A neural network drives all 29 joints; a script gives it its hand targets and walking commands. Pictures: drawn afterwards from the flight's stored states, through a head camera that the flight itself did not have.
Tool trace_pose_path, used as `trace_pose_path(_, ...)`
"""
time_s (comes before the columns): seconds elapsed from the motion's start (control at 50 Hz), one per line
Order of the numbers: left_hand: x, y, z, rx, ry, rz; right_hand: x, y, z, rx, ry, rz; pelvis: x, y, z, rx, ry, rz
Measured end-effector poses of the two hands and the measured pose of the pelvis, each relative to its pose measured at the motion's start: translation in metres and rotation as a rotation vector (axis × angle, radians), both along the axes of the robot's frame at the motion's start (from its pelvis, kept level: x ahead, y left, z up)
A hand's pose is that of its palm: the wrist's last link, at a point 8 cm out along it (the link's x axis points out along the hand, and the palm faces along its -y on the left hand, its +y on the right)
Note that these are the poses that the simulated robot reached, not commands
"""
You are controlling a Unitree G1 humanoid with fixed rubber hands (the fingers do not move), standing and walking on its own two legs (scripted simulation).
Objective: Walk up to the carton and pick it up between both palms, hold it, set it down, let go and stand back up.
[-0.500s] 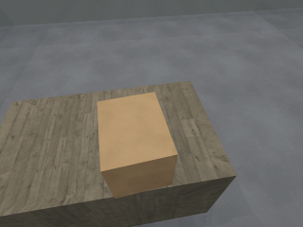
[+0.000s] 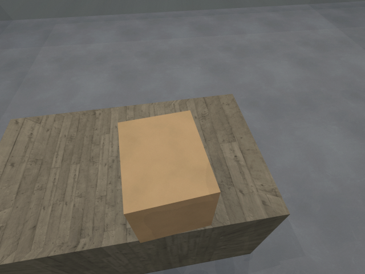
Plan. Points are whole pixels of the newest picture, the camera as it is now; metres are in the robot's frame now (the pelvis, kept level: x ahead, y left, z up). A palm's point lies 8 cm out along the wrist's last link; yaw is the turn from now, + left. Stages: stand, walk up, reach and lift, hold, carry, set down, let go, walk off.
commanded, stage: stand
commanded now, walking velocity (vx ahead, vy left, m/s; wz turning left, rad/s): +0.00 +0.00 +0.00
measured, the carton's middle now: (165, 175) +0.39 +0.05 -0.11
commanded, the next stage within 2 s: none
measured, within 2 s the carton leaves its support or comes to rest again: neither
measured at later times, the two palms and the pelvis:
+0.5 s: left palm out of the picture -0.02 +0.21 -0.15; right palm out of the picture -0.03 -0.19 -0.15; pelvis +0.00 +0.01 +0.00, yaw +0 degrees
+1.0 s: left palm out of the picture -0.03 +0.22 -0.15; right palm out of the picture -0.03 -0.18 -0.15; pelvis +0.00 +0.03 +0.00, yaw +0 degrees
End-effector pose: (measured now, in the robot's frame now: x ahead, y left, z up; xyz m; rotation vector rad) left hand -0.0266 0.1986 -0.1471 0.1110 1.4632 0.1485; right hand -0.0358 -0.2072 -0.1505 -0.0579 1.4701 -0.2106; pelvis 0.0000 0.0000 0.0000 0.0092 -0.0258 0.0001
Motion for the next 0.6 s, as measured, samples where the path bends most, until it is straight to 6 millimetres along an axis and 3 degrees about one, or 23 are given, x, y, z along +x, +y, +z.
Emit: trace_pose_path(0.6,0.007,0.017,-0.003,0.0,0.018,-0.001,0.007,0.019,-0.001,0.0,-0.002,-0.009,0.003,0.018,-0.001,0.0,-0.015,-0.004)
